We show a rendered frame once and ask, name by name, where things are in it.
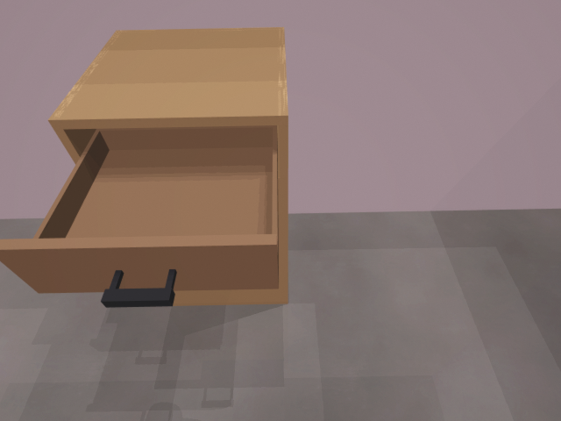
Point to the cabinet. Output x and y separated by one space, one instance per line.
188 78

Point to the drawer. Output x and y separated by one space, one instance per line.
200 200

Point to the handle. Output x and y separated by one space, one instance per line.
116 297

